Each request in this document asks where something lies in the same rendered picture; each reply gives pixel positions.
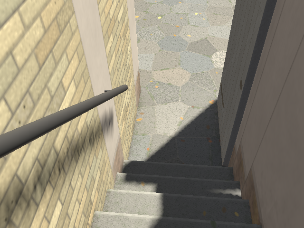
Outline stairs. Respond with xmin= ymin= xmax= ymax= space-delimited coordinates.
xmin=91 ymin=160 xmax=262 ymax=228

